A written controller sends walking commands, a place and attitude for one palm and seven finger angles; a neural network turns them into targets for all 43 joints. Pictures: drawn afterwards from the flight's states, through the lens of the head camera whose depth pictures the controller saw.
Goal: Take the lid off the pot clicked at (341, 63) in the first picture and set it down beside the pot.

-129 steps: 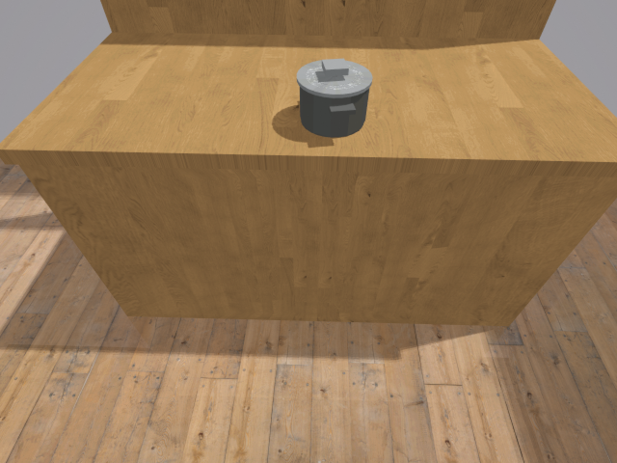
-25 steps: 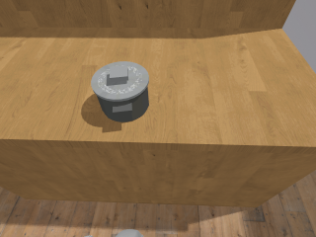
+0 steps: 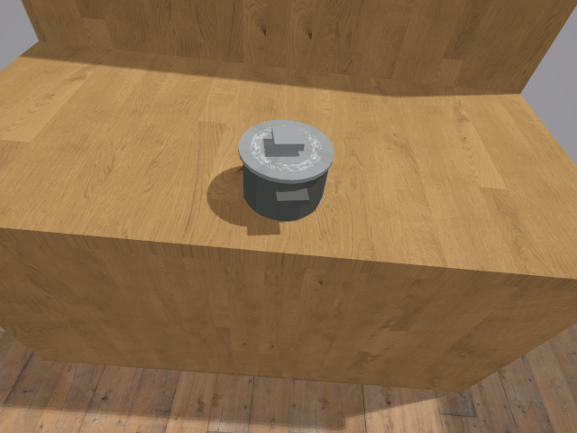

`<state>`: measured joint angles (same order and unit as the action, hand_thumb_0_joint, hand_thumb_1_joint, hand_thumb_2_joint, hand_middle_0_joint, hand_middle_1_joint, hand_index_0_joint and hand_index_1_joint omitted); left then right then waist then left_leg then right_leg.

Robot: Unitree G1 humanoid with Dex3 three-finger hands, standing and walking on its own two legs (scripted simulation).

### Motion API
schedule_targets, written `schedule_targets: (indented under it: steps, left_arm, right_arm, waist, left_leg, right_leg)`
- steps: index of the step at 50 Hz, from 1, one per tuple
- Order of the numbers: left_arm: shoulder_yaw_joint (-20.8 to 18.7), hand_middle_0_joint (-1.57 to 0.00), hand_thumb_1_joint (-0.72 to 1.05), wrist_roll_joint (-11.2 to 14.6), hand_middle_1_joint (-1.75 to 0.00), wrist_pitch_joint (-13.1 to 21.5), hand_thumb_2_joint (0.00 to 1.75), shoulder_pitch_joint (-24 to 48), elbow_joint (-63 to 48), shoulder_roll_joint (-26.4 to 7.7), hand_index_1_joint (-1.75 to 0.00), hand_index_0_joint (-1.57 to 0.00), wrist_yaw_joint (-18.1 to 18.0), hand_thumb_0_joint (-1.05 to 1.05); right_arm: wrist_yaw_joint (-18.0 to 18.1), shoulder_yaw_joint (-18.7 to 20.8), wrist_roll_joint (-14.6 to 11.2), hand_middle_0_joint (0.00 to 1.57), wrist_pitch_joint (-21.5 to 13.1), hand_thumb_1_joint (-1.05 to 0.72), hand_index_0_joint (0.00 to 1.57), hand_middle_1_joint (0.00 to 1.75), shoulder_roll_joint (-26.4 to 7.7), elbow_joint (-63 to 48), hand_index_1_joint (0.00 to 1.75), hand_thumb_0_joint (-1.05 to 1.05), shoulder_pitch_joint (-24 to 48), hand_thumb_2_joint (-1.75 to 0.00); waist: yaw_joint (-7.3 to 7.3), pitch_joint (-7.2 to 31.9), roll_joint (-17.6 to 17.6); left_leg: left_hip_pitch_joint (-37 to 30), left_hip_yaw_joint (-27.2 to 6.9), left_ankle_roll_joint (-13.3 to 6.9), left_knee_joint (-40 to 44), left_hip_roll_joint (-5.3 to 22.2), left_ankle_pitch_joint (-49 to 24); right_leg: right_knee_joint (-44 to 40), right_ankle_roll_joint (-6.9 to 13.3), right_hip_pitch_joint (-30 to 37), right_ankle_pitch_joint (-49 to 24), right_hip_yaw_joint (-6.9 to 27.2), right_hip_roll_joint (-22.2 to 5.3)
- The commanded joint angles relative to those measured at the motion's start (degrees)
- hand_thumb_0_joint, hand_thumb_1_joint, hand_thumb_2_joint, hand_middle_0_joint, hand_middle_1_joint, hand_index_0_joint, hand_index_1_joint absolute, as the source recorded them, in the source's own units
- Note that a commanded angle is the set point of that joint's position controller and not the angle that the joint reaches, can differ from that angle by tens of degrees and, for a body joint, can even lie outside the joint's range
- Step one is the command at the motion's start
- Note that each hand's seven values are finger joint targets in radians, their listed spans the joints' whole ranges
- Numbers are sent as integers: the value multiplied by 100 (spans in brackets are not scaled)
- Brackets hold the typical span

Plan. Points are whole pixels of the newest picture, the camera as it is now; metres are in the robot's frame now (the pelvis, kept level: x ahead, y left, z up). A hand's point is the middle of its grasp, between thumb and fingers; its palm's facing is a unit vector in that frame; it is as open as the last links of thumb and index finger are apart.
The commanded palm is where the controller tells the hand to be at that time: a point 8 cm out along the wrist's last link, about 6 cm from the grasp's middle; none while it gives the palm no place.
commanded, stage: come to a stop and stand still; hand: left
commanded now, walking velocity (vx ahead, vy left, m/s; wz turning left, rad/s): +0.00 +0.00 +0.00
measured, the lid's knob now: (287, 138) +0.54 +0.05 +0.12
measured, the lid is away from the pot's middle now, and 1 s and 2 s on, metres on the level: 0.00 0.00 0.00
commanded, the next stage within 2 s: look again from close up in 0.44 s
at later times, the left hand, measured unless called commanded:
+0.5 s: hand out of the picture -0.06 +0.16 -0.18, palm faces +0.04 -0.98 -0.17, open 7.3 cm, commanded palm none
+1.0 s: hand out of the picture +0.01 +0.15 -0.19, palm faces +0.02 -0.98 -0.18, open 7.3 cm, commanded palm none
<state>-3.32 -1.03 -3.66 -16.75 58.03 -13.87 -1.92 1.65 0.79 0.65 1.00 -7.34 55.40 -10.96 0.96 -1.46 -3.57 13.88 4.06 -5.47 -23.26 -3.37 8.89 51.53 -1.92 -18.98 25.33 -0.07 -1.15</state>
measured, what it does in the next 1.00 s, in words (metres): steps on the spot: right foot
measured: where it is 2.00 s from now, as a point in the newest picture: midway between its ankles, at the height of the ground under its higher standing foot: outside the picture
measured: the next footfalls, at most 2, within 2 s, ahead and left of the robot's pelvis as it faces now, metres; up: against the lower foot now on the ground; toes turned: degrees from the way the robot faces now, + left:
right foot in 0.16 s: -0.03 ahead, -0.12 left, +0.00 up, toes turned +0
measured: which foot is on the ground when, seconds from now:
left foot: down 0.00-1.00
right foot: up 0.00-0.14, down 0.16-1.00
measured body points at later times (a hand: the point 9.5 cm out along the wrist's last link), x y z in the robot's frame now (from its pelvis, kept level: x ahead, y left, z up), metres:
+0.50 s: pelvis -0.02 +0.00 +0.00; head -0.02 +0.00 +0.45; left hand -0.06 +0.21 -0.16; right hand -0.08 -0.21 -0.16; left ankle +0.04 +0.06 -0.74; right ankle -0.07 -0.12 -0.74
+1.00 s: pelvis +0.01 -0.01 -0.01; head +0.01 +0.00 +0.44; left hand +0.01 +0.21 -0.17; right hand +0.04 -0.24 -0.16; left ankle +0.04 +0.06 -0.74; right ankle -0.07 -0.12 -0.74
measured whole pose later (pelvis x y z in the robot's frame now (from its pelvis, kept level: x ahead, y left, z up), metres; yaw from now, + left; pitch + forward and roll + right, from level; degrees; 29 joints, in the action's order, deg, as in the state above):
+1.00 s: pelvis +0.01 -0.01 -0.01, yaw -1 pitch +0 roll +0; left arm 0.1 -0.9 1.4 -20.4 58.6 -8.0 -3.1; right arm 0.8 0.3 0.2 -0.9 -9.2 59.2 -14.7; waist -0.1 0.1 -1.2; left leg 18.4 5.2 -4.2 -33.0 -1.6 14.5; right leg 30.9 0.9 -7.5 23.1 -0.4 1.0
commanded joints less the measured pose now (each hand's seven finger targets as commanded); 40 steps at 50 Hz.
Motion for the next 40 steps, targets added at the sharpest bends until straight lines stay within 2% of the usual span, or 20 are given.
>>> schedule_targets:
  steps: [1,5,6,7,8,9,11,15,19,21,26,27,28,29,30,31,32,34,37,40]
  left_arm:
    - [56,-20,90,-4,-30,125,90,-281,-100,-144,-30,-20,-5,0]
    - [99,-20,90,5,-30,207,90,-858,257,-23,-30,-20,-54,0]
    - [93,-20,90,-4,-30,248,90,-898,313,-129,-30,-20,-78,0]
    - [103,-20,90,-5,-30,280,90,-875,325,-160,-30,-20,-86,0]
    - [122,-20,90,8,-30,304,90,-832,320,-192,-30,-20,-75,0]
    - [126,-20,90,25,-30,368,90,-737,353,-176,-30,-20,-63,0]
    - [151,-20,90,47,-30,409,90,-496,339,-103,-30,-20,-64,0]
    - [173,-20,90,51,-30,362,90,-688,453,63,-30,-20,-85,0]
    - [170,-20,90,22,-30,322,90,-1093,629,174,-30,-20,-90,0]
    - [163,-20,90,11,-30,316,90,-1232,680,201,-30,-20,-93,0]
    - [171,-20,90,14,-30,363,90,-1288,700,305,-30,-20,-104,0]
    - [335,-20,90,-155,-30,540,90,-1210,589,164,-30,-20,-229,0]
    - [272,-20,90,-80,-30,559,90,-898,304,-12,-30,-20,-197,0]
    - [276,-20,90,-39,-30,568,90,-597,170,-15,-30,-20,-178,0]
    - [262,-20,90,-5,-30,600,90,-522,71,-6,-30,-20,-163,0]
    - [215,-20,90,10,-30,589,90,-617,36,-45,-30,-20,-132,0]
    - [200,-20,90,9,-30,571,90,-720,32,39,-30,-20,-132,0]
    - [232,-20,90,-25,-30,530,90,-895,77,214,-30,-20,-130,0]
    - [246,-20,90,-25,-30,525,90,-1114,108,273,-30,-20,-116,0]
    - [288,-20,90,-22,-30,580,90,-1059,82,238,-30,-20,-121,0]
  right_arm:
    - [75,217,25,20,-105,-90,20,30,-957,-29,30,0,-415,-90]
    - [44,197,-11,20,-105,-90,20,30,-923,195,30,0,-451,-90]
    - [28,174,-44,20,-111,-90,20,30,-773,273,30,0,-466,-90]
    - [11,145,-54,20,-108,-90,20,30,-694,309,30,0,-514,-90]
    - [-11,125,-47,20,-116,-90,20,30,-635,335,30,0,-516,-90]
    - [-20,116,-27,20,-111,-90,20,30,-612,400,30,0,-539,-90]
    - [-19,106,-38,20,-106,-90,20,30,-620,543,30,0,-686,-90]
    - [3,86,-10,20,-85,-90,20,30,-652,769,30,0,-833,-90]
    - [23,129,-1,20,-73,-90,20,30,-671,824,30,0,-856,-90]
    - [29,144,-4,20,-66,-90,20,30,-658,843,30,0,-904,-90]
    - [33,150,-8,20,-65,-90,20,30,-515,895,30,0,-1042,-90]
    - [-76,53,38,20,-136,-90,20,30,-769,342,30,0,-437,-90]
    - [-152,70,36,20,-89,-90,20,30,-563,259,30,0,-765,-90]
    - [-157,83,72,20,-35,-90,20,30,-536,327,30,0,-1082,-90]
    - [-153,76,78,20,-48,-90,20,30,-464,332,30,0,-1255,-90]
    - [-134,82,69,20,-76,-90,20,30,-452,239,30,0,-1363,-90]
    - [-112,95,72,20,-76,-90,20,30,-495,125,30,0,-1242,-90]
    - [-98,103,68,20,-93,-90,20,30,-590,37,30,0,-1044,-90]
    - [-81,89,20,20,-156,-90,20,30,-642,-19,30,0,-828,-90]
    - [-84,65,-16,20,-200,-90,20,30,-631,48,30,0,-727,-90]
  waist:
    - [-168,88,819]
    - [-8,35,616]
    - [-13,-167,423]
    - [-60,-299,270]
    - [-125,-276,368]
    - [-188,-138,-74]
    - [-274,-171,-380]
    - [-217,-459,435]
    - [-66,-472,716]
    - [-8,-472,547]
    - [-72,-432,284]
    - [58,-1074,-155]
    - [-255,-685,-181]
    - [-477,-531,170]
    - [-542,-221,518]
    - [-422,187,940]
    - [-378,77,888]
    - [-240,-327,417]
    - [-72,-428,431]
    - [-98,-548,-47]
  left_leg:
    - [-573,-1994,-475,1365,1712,598]
    - [-219,-1631,9,1369,1339,1124]
    - [130,-1467,185,1203,1121,1067]
    - [167,-1174,401,1001,840,1010]
    - [-235,-1013,530,837,651,773]
    - [-596,-871,485,554,614,390]
    - [-850,-837,399,408,692,172]
    - [-500,-1224,348,916,848,1067]
    - [-35,-1436,315,1363,978,1817]
    - [130,-1457,293,1424,984,1904]
    - [-85,-1260,308,1132,882,1556]
    - [666,-671,523,-29,676,760]
    - [241,-642,504,-433,588,1262]
    - [134,-646,441,-806,514,1226]
    - [-47,-672,391,-862,545,1029]
    - [-101,-788,330,-668,586,1058]
    - [158,-941,279,-508,680,1354]
    - [682,-1166,184,-174,785,1647]
    - [776,-1399,60,136,926,1639]
    - [619,-1062,130,-95,802,1034]
  right_leg:
    - [-1242,137,48,200,120,-145]
    - [-2979,247,964,-738,-22,-149]
    - [-3387,339,1224,-1081,211,-297]
    - [-3512,498,1013,-903,555,-553]
    - [-3566,610,527,-623,712,-723]
    - [-3650,610,250,-600,816,-714]
    - [-3680,538,33,-584,714,-662]
    - [-3282,436,-4,-371,501,-380]
    - [-2991,401,335,-468,233,-232]
    - [-2980,409,483,-468,165,-200]
    - [-3205,454,216,-315,352,-276]
    - [-3260,521,202,-912,266,-354]
    - [-3620,622,-503,913,609,-591]
    - [-3568,707,-681,1278,787,-633]
    - [-3310,785,-646,920,781,-612]
    - [-2940,839,-339,468,617,-538]
    - [-2767,839,-277,517,546,-382]
    - [-2591,789,-211,490,442,-194]
    - [-2432,690,75,-145,294,-67]
    - [-2784,683,60,-346,584,-257]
